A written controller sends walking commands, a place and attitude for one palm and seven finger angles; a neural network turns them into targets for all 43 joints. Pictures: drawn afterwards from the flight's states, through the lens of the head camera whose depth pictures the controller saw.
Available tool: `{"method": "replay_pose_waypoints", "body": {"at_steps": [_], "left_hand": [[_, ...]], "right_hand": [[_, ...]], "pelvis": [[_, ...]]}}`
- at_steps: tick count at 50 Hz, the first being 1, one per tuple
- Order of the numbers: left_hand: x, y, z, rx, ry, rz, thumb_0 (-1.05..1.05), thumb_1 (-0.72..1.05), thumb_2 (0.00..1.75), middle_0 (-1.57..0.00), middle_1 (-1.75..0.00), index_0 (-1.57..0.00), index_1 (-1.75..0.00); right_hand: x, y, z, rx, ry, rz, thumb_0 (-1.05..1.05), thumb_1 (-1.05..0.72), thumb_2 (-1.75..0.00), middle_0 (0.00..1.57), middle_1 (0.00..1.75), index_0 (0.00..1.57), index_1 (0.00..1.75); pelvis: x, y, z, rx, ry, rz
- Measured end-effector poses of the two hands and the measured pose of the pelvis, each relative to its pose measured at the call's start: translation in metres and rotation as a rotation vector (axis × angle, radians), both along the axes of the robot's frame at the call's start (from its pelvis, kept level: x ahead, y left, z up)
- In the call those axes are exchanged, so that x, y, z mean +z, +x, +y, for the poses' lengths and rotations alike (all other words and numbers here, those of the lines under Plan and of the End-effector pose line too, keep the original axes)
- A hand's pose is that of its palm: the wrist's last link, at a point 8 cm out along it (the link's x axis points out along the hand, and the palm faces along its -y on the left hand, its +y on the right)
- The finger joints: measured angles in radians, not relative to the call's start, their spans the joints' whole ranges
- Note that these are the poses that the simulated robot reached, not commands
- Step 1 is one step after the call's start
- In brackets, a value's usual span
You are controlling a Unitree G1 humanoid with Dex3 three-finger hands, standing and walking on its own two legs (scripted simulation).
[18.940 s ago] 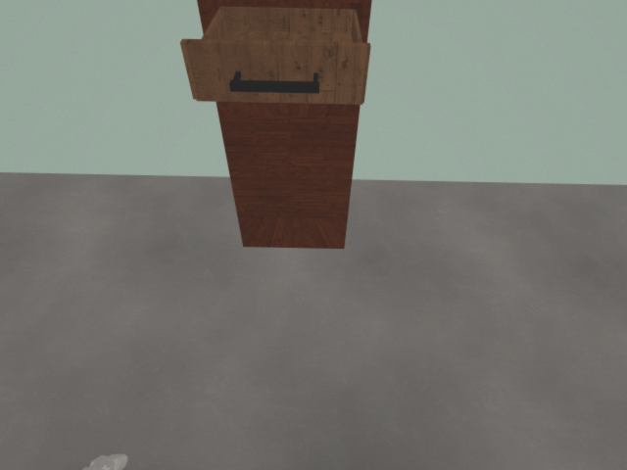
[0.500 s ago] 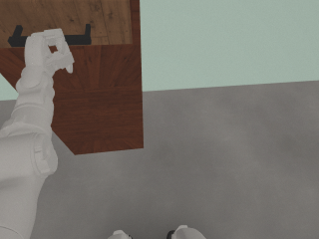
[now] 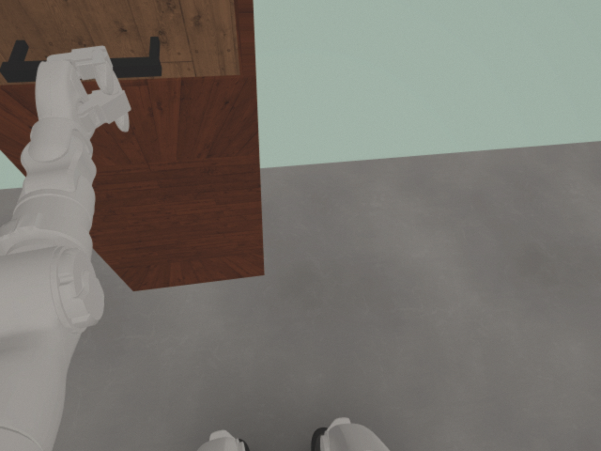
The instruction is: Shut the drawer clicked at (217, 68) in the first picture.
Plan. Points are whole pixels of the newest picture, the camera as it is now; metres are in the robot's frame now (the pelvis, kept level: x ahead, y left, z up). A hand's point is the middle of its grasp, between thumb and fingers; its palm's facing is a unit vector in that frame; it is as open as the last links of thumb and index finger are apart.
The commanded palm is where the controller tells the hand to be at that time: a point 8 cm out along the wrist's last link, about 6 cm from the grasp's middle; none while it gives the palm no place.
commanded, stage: pull the fist back off the drawer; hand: left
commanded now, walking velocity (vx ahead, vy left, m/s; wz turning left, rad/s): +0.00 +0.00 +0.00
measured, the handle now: (87, 58) +0.61 +0.21 +0.14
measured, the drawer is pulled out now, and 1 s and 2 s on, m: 0.00 0.00 0.00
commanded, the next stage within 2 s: draw the hand back to the body in 0.30 s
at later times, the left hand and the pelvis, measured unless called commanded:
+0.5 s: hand (115, 106) +0.51 +0.17 +0.14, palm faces +0.06 -1.00 -0.01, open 3.2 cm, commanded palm +0.46 +0.21 +0.14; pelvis +0.04 +0.00 +0.01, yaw -2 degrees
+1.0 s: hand (53, 211) +0.36 +0.19 +0.16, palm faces +0.15 -0.98 -0.14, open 3.2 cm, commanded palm +0.32 +0.24 +0.17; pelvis +0.03 -0.01 +0.03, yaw +0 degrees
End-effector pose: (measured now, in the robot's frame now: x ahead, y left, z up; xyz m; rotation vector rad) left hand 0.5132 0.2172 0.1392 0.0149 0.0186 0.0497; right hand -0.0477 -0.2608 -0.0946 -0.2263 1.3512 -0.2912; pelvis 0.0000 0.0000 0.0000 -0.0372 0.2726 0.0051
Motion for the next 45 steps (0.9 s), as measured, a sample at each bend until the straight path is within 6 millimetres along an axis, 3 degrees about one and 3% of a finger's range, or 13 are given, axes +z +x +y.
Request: {"method": "replay_pose_waypoints", "body": {"at_steps": [10,16,24,33,40,45], "left_hand": [[-0.002,-0.004,-0.004,-0.003,-0.020,-0.026,0.02,0.86,0.94,-1.40,-1.60,-1.40,-1.60],[-0.004,-0.010,-0.009,-0.012,-0.020,-0.031,0.01,0.89,0.91,-1.40,-1.60,-1.40,-1.60],[0.002,-0.020,0.000,0.014,-0.005,-0.068,0.01,0.90,0.90,-1.40,-1.60,-1.40,-1.60],[0.003,-0.076,0.017,0.010,-0.017,-0.046,0.01,0.90,0.90,-1.40,-1.60,-1.40,-1.60],[0.019,-0.128,0.027,0.024,0.007,-0.097,0.01,0.90,0.90,-1.40,-1.60,-1.40,-1.60],[0.027,-0.156,0.027,0.004,0.001,-0.092,0.01,0.90,0.90,-1.40,-1.60,-1.40,-1.60]], "right_hand": [[-0.003,0.025,0.007,-0.020,0.032,-0.041,0.01,-0.90,-0.90,0.20,0.30,0.20,0.30],[-0.006,0.059,0.007,-0.017,0.049,-0.102,0.01,-0.90,-0.90,0.20,0.30,0.20,0.30],[-0.004,0.107,0.003,0.005,0.060,-0.195,0.01,-0.90,-0.90,0.20,0.30,0.20,0.30],[0.008,0.166,0.001,0.052,0.082,-0.339,0.01,-0.90,-0.90,0.20,0.30,0.20,0.30],[0.027,0.217,0.003,0.138,0.068,-0.503,0.01,-0.90,-0.90,0.20,0.30,0.20,0.30],[0.040,0.242,0.011,0.191,0.076,-0.604,0.01,-0.90,-0.90,0.20,0.30,0.20,0.30]], "pelvis": [[0.004,0.016,0.002,-0.024,0.007,-0.017],[0.006,0.029,0.001,-0.030,0.010,-0.040],[0.010,0.042,-0.001,-0.036,0.015,-0.060],[0.019,0.052,-0.006,-0.027,0.020,-0.134],[0.022,0.046,-0.008,-0.003,0.023,-0.201],[0.024,0.038,-0.009,0.011,0.029,-0.239]]}}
